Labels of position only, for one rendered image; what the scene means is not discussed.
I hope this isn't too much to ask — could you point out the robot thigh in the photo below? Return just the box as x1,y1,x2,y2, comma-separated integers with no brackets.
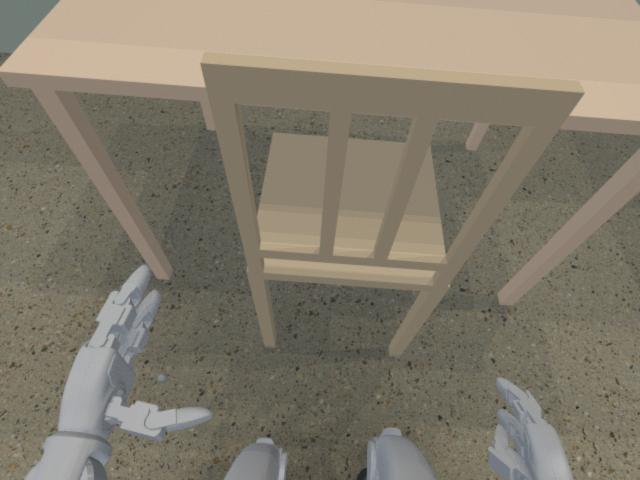
367,435,437,480
224,443,287,480

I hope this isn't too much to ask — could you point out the table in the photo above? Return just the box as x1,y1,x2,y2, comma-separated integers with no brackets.
0,0,640,306

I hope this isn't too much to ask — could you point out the robot left hand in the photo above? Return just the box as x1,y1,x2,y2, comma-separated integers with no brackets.
58,264,212,442

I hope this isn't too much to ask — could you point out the chair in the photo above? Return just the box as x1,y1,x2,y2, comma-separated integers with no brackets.
200,52,585,357

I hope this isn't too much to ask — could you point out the robot right hand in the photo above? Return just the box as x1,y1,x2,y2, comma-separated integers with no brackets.
488,377,573,480

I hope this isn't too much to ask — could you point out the robot left thigh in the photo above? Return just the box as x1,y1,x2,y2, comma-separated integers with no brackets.
224,443,287,480

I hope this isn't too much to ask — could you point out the robot right thigh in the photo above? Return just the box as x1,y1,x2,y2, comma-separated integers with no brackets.
367,435,437,480

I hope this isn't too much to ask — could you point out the robot left forearm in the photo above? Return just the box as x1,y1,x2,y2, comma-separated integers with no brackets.
24,432,112,480

